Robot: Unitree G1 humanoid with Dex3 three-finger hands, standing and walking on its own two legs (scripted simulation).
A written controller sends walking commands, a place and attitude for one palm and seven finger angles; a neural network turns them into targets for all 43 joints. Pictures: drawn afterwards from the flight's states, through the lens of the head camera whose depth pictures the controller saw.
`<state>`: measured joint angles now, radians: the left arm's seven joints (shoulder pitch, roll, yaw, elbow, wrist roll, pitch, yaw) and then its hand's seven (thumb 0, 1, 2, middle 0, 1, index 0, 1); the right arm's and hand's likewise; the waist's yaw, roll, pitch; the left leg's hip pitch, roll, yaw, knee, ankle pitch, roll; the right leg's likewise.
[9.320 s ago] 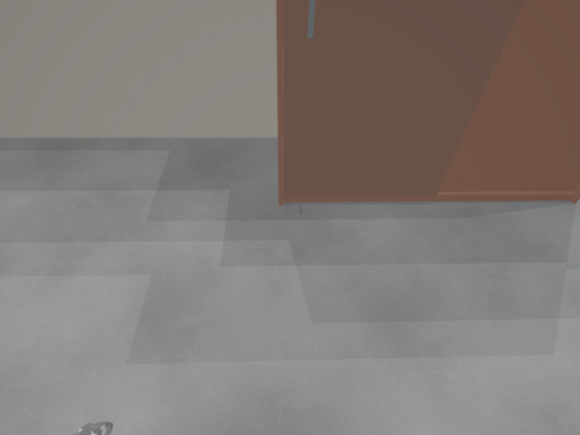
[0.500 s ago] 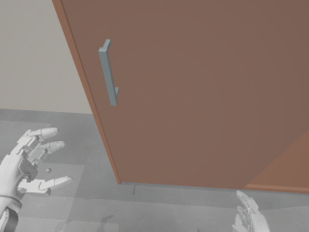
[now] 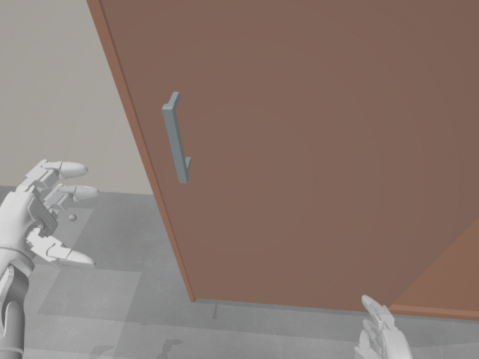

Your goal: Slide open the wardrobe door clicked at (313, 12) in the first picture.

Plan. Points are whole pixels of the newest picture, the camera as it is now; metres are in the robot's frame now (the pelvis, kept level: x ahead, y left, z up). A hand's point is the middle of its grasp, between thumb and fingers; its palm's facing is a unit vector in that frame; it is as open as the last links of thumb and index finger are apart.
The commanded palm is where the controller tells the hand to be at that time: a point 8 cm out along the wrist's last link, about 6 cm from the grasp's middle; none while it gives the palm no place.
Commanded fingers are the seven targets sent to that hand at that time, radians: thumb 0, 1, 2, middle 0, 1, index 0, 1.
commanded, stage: raise the hand with hooked fingers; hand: left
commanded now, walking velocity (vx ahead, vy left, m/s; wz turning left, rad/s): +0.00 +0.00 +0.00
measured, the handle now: (179, 140) +0.45 +0.17 +0.14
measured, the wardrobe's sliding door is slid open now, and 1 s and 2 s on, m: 0.00 0.00 0.00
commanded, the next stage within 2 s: move the hooked fingers beside the handle in 0.64 s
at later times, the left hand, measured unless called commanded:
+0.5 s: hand (77, 198) +0.28 +0.27 +0.16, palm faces +0.12 -0.99 -0.04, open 14.0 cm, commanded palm +0.25 +0.31 +0.16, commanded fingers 0.00 -0.50 0.30 -0.30 -1.20 -0.30 -1.20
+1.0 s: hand (87, 194) +0.29 +0.26 +0.16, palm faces +0.10 -0.99 -0.03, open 14.0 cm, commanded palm +0.27 +0.31 +0.16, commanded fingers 0.00 -0.50 0.30 -0.30 -1.20 -0.30 -1.20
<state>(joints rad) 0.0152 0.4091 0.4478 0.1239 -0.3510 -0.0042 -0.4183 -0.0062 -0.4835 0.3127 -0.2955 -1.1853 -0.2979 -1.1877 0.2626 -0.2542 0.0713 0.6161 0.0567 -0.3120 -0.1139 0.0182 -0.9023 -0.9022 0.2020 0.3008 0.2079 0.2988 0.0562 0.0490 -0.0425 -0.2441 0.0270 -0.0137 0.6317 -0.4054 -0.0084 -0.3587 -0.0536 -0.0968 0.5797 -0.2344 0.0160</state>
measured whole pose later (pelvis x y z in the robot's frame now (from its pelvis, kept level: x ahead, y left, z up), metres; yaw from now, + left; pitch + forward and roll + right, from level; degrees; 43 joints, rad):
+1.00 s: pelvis +0.00 +0.00 +0.01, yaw +0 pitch -1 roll -1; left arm -0.15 0.41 0.43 0.25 -0.31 0.06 -0.39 -0.01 -0.51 0.30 -0.30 -1.20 -0.30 -1.20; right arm 0.25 -0.26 0.07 0.63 0.07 -0.26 -0.13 0.02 -0.90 -0.90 0.20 0.30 0.21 0.30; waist 0.05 0.05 -0.02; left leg -0.17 0.03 0.00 0.53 -0.35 -0.01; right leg -0.30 -0.05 -0.09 0.50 -0.19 0.01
